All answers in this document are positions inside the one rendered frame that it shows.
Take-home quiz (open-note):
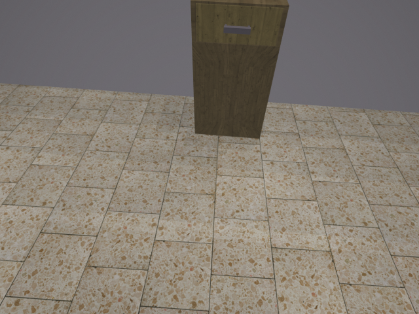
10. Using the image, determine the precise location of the cabinet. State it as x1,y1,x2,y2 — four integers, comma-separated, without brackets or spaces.
191,0,289,139

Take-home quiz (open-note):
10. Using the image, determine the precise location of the handle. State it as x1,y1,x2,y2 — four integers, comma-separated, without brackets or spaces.
223,24,251,35

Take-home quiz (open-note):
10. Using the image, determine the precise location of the drawer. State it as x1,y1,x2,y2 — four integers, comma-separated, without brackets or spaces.
196,3,283,46

